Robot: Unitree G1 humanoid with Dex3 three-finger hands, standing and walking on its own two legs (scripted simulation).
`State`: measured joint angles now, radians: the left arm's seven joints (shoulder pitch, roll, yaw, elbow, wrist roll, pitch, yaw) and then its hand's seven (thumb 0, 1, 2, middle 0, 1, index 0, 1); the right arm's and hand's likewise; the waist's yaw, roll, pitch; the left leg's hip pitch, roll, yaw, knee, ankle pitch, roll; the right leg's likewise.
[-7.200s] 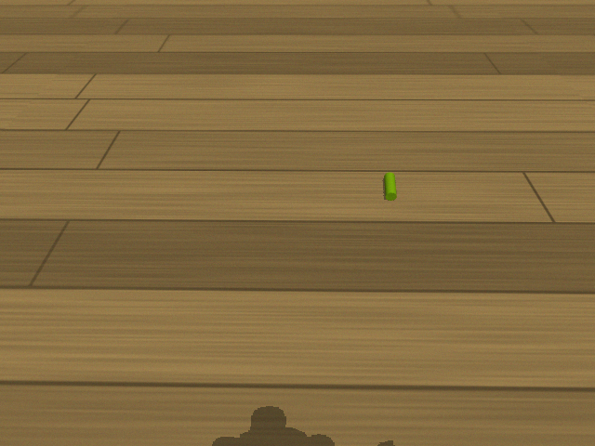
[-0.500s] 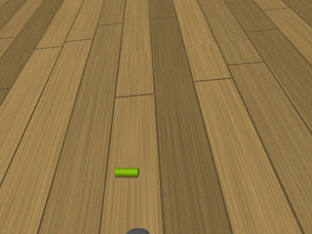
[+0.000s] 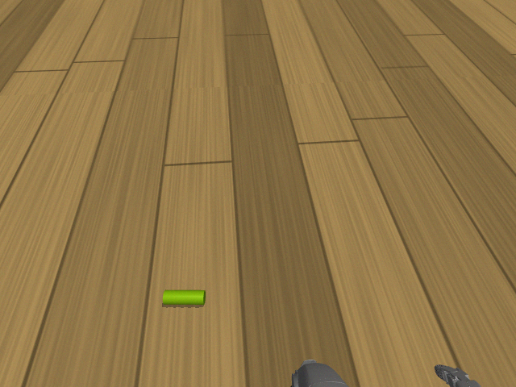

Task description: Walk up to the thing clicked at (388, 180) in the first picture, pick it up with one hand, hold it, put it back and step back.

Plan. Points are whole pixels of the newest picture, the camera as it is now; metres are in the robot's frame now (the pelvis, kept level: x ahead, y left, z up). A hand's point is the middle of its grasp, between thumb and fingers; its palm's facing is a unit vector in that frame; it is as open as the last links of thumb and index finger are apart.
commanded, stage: walk up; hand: left
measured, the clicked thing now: (184, 297) +0.52 +0.28 -0.73
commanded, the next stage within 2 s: none
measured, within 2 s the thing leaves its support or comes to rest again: neither
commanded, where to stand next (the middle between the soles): +0.06 -0.01 m, yaw -2 degrees
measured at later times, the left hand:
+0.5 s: hand out of the picture +0.03 +0.29 -0.13, palm faces +0.07 -0.91 -0.42, open 7.3 cm
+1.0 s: hand out of the picture -0.02 +0.28 -0.12, palm faces -0.01 -0.90 -0.43, open 7.3 cm
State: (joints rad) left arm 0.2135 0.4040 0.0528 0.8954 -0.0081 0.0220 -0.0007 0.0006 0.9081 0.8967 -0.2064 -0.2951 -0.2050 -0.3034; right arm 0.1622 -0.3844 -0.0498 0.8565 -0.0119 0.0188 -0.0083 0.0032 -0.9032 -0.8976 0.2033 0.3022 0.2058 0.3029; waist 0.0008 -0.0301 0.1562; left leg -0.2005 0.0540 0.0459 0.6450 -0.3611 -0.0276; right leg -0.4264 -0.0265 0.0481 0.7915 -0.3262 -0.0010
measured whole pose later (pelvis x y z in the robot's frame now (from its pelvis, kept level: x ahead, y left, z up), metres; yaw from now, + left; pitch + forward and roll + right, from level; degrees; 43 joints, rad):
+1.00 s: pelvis -0.01 +0.00 +0.01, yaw -1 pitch -4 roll +0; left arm 0.36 0.38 0.03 0.90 0.01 -0.03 0.00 0.00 0.90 0.90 -0.21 -0.30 -0.21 -0.30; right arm 0.19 -0.41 -0.06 0.86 0.00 0.00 0.02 0.00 -0.91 -0.90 0.20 0.30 0.20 0.30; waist 0.05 0.05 0.14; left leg -0.47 0.04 -0.03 0.73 -0.21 0.01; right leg -0.13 -0.01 0.00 0.54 -0.34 -0.01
